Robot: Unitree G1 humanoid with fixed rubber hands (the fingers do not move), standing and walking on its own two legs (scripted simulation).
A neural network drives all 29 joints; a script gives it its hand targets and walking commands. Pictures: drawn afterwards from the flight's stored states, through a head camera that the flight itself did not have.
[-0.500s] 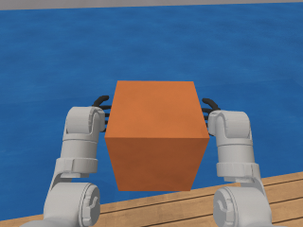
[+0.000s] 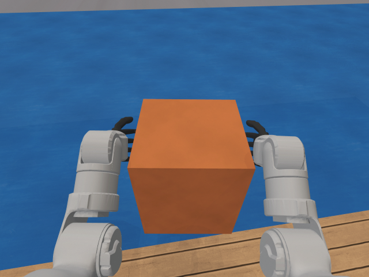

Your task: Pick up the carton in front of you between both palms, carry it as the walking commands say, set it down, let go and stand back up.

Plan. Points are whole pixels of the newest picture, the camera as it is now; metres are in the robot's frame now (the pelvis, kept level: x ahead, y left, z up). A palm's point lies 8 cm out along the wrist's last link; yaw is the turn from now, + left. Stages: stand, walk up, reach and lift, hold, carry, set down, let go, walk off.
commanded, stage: carry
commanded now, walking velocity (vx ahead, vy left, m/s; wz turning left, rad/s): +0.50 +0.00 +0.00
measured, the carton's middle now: (188, 168) +0.35 +0.00 +0.06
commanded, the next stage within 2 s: none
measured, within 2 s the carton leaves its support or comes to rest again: neither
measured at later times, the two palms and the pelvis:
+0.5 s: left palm (104, 111) +0.49 +0.22 +0.11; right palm (218, 116) +0.49 -0.07 +0.11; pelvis +0.14 +0.07 +0.00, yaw +1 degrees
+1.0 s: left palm (123, 70) +0.74 +0.23 +0.09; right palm (208, 68) +0.77 -0.07 +0.09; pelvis +0.40 +0.05 +0.00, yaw +2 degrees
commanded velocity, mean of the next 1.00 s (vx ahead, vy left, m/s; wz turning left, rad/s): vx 0.50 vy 0.00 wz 0.00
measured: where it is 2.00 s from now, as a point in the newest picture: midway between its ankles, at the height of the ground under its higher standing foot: (162, 168)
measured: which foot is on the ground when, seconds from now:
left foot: down 0.00-0.04, up 0.06-0.32, down 0.34-0.82, up 0.84-1.00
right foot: down 0.00-0.36, up 0.38-0.78, down 0.80-1.00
